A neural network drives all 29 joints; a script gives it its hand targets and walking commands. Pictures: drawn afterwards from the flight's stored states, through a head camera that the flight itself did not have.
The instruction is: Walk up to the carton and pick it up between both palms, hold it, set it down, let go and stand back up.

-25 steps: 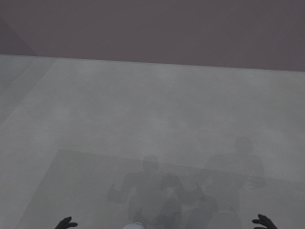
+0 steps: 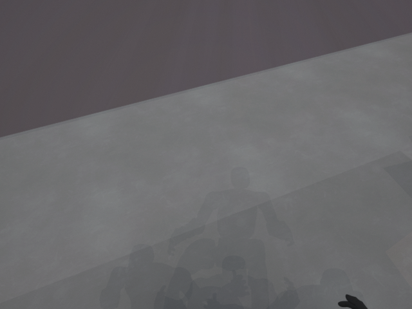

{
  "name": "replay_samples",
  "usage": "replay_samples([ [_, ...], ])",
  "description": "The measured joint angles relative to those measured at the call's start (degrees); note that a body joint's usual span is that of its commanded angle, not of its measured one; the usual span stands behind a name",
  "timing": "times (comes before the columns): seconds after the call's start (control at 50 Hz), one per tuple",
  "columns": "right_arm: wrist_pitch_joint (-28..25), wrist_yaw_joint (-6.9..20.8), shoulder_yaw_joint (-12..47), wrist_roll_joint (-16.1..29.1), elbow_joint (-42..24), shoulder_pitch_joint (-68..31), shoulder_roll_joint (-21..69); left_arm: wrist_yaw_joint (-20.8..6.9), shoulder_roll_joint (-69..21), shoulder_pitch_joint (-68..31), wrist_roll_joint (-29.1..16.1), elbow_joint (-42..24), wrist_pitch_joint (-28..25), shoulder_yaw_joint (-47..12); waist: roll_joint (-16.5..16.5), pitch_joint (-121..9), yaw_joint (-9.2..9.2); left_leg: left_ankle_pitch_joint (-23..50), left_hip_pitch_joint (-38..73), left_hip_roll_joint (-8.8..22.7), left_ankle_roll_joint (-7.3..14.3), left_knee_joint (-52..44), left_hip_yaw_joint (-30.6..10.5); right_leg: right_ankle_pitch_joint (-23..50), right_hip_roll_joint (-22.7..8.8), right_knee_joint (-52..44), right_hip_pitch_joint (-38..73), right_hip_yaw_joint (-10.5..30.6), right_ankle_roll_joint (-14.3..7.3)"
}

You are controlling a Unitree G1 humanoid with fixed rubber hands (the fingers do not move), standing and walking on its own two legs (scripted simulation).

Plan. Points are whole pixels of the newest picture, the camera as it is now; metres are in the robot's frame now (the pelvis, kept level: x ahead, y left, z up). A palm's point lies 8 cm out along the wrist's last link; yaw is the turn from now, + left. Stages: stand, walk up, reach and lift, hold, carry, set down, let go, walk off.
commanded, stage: walk up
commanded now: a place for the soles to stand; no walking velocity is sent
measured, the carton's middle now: out of the picture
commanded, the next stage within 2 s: none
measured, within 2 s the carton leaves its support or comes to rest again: neither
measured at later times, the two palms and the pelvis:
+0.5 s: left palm (169, 246) +0.29 +0.12 -0.11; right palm out of the picture +0.06 -0.36 -0.06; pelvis +0.09 -0.08 +0.02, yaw -29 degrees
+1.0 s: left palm (319, 202) +0.41 -0.26 -0.11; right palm out of the picture -0.08 -0.47 -0.12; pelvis +0.13 -0.30 +0.00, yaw -54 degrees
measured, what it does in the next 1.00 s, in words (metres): steps to the right, turning right: left foot, then right foot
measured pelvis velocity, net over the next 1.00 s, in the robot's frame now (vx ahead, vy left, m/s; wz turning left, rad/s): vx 0.13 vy -0.30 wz -0.95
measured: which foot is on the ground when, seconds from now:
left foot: down 0.00-0.00, up 0.02-0.36, down 0.38-0.96, up 0.98-1.00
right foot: down 0.00-0.40, up 0.42-0.90, down 0.92-1.00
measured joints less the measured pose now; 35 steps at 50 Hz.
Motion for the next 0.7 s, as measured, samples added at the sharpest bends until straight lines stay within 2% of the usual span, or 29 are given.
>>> replay_samples([
  [0.02, 0.9, 0.4, -0.6, 0.0, 0.4, -0.1, -1.1, 0.4, -1.2, -0.2, -0.3, 0.1, -0.7, 0.0, 2.1, 0.5, -0.11, -4.0, -1.2, 0.9, 1.4, 3.9, -2.4, -0.6, 1.9, 1.1, 0.1, -0.6, -1.1],
  [0.04, 1.9, 0.8, -1.0, 0.3, 0.6, -0.1, -2.0, 0.9, -2.3, 0.0, -0.6, 0.1, -1.2, -0.2, 3.2, 0.6, 0.21, -8.7, -3.1, -0.7, 2.2, 8.8, -5.8, -1.1, 3.1, 1.6, -0.1, -0.4, -2.0],
  [0.08, 3.1, 1.3, -1.4, 1.5, 0.2, -0.1, -3.1, 2.0, -4.0, 0.9, -1.1, 0.4, -1.6, -0.4, 4.6, 0.5, 1.77, -14.7, -7.3, -6.0, 3.0, 17.9, -11.1, 0.1, 5.6, -0.6, -0.2, 1.4, -3.6],
  [0.14, 1.7, 1.4, -0.5, 3.1, -0.4, -1.0, -2.7, 3.7, -4.5, 2.3, -0.3, 0.8, -1.4, 0.1, 6.0, 1.9, 2.71, -12.4, -13.0, -11.3, 3.8, 22.2, -14.1, 4.0, 9.5, -7.9, 2.4, 3.1, -5.2],
  [0.22, -0.2, 0.5, 1.6, 4.4, -0.7, -0.8, 0.6, 4.0, -2.2, 3.5, 1.0, 0.2, -1.2, 1.2, 4.4, 3.9, 4.14, -6.1, -16.0, -14.6, 4.7, 14.2, -14.8, 6.9, 13.8, -13.7, 5.9, 6.0, -6.9],
  [0.28, -0.4, 0.0, 2.0, 4.7, -1.1, 0.6, 2.5, 3.7, -1.5, 4.0, 1.3, -0.3, -0.7, 1.5, 3.5, 3.5, 4.46, -1.7, -16.2, -16.2, 5.3, 8.4, -15.6, 6.8, 16.8, -15.0, 8.1, 7.9, -7.9],
  [0.34, -0.3, -0.3, 1.9, 5.1, -1.8, 2.2, 3.8, 3.1, -1.4, 3.8, 1.6, -0.7, -0.2, 1.5, 2.4, 1.8, 3.87, 3.4, -13.7, -17.8, 6.0, 1.0, -15.3, 5.3, 19.2, -13.9, 9.3, 9.8, -8.3],
  [0.4, -0.9, -0.8, 1.4, 5.0, -2.9, 4.1, 4.4, 2.4, -1.5, 2.9, 2.1, -1.0, 0.3, 1.0, 1.2, -0.5, 1.66, 11.4, -9.1, -18.8, 7.8, -6.6, -14.6, 1.6, 20.9, -9.5, 9.2, 10.9, -7.9],
  [0.46, -0.8, -2.1, 1.4, 4.2, -3.4, 4.5, 5.1, 1.6, -1.7, 1.7, 2.9, -0.6, 0.7, 0.9, -1.8, -1.8, 1.37, 8.1, -7.1, -17.4, 7.5, -5.1, -9.7, -4.5, 19.0, 4.5, 3.9, 9.4, -3.6],
  [0.54, -1.8, -2.9, 0.7, 3.9, -2.7, 5.6, 5.0, 0.5, -1.3, 0.7, 4.4, 0.1, 1.0, 1.2, -1.9, -2.8, -1.05, 6.3, -2.7, -14.4, 6.2, -7.9, -6.1, -1.9, 13.1, 15.0, -2.6, 5.0, 0.2],
  [0.62, -2.3, -2.7, 0.8, 3.6, -0.9, 8.1, 5.3, -0.4, 0.4, -0.2, 4.1, 0.1, 0.6, 1.7, -2.1, -1.9, -1.0, 5.3, 1.2, -11.5, 4.8, -9.8, -2.5, 3.7, 7.4, 18.6, -7.7, 5.8, 1.5],
  [0.7, -2.9, -1.9, 1.5, 2.4, -0.3, 10.9, 5.9, -0.6, 0.7, -0.3, 3.4, 0.4, 0.9, 1.5, -2.8, -0.3, -1.14, 3.4, 6.3, -8.8, 3.0, -10.8, 1.2, 7.4, 2.4, 16.9, -10.2, 5.1, 2.3],
])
